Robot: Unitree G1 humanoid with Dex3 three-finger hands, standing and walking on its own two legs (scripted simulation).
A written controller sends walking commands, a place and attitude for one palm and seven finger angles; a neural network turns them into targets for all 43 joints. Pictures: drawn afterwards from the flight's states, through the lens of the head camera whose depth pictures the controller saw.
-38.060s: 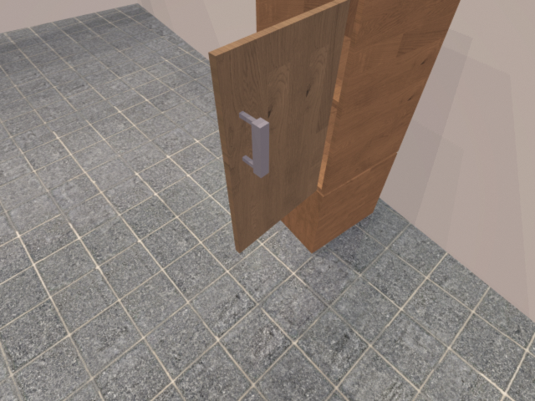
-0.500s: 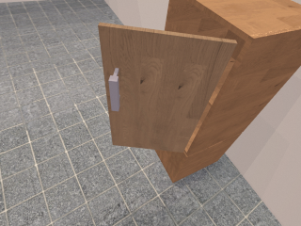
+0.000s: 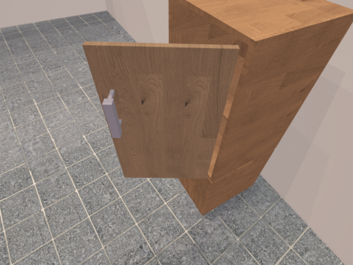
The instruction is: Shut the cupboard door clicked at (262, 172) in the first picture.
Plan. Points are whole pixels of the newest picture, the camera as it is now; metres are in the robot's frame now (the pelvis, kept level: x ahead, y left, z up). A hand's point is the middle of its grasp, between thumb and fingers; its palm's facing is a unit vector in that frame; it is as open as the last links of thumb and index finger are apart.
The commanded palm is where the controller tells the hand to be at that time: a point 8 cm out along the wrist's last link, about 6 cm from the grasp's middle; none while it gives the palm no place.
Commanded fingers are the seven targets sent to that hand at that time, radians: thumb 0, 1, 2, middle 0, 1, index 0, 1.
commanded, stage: come to a stop and stand still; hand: left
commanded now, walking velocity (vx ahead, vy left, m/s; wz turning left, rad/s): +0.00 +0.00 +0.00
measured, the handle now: (114, 114) +0.48 +0.20 +0.06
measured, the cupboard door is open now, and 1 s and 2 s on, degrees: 60 60 60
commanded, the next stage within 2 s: look again from close up in 0.64 s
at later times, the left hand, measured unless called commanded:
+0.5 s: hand out of the picture +0.01 +0.14 -0.18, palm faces +0.05 -0.99 -0.15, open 7.3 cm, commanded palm none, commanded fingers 0.00 0.90 0.90 -0.20 -0.30 -0.20 -0.30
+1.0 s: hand out of the picture +0.04 +0.21 -0.18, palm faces +0.04 -0.97 -0.26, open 7.4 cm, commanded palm none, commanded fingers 0.00 0.90 0.90 -0.20 -0.30 -0.20 -0.30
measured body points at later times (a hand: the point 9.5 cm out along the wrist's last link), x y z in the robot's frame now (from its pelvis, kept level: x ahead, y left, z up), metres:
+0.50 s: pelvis +0.03 -0.01 +0.00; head +0.04 +0.00 +0.45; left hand +0.01 +0.19 -0.17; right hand +0.02 -0.23 -0.16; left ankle +0.04 +0.13 -0.74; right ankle -0.05 -0.11 -0.74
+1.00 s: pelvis +0.02 +0.02 -0.01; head +0.03 +0.02 +0.44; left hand +0.03 +0.26 -0.16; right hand +0.08 -0.22 -0.16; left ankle +0.04 +0.13 -0.74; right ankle -0.05 -0.11 -0.74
